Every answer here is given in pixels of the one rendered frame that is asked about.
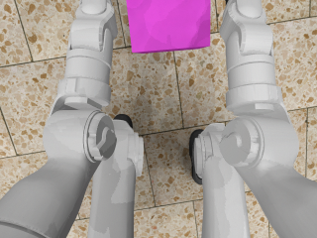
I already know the robot left upper arm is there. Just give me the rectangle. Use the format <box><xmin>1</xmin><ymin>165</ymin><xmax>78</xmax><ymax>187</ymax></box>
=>
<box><xmin>0</xmin><ymin>110</ymin><xmax>117</xmax><ymax>238</ymax></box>

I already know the carton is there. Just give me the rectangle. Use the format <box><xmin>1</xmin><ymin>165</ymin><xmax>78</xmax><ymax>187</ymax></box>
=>
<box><xmin>126</xmin><ymin>0</ymin><xmax>211</xmax><ymax>54</ymax></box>

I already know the robot right shin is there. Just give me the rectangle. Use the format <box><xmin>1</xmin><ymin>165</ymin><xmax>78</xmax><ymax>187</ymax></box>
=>
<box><xmin>197</xmin><ymin>123</ymin><xmax>225</xmax><ymax>178</ymax></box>

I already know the robot right forearm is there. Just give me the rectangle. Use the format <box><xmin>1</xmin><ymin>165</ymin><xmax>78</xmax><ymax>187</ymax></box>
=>
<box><xmin>219</xmin><ymin>0</ymin><xmax>294</xmax><ymax>129</ymax></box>

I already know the left robot thigh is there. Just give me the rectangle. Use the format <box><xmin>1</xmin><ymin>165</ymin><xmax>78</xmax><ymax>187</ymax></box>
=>
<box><xmin>87</xmin><ymin>129</ymin><xmax>144</xmax><ymax>238</ymax></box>

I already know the robot right upper arm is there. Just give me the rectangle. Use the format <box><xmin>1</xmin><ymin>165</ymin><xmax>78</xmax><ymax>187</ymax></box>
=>
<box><xmin>219</xmin><ymin>115</ymin><xmax>317</xmax><ymax>238</ymax></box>

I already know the robot left forearm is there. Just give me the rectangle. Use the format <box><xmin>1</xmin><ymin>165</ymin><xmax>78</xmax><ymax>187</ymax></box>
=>
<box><xmin>43</xmin><ymin>0</ymin><xmax>118</xmax><ymax>141</ymax></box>

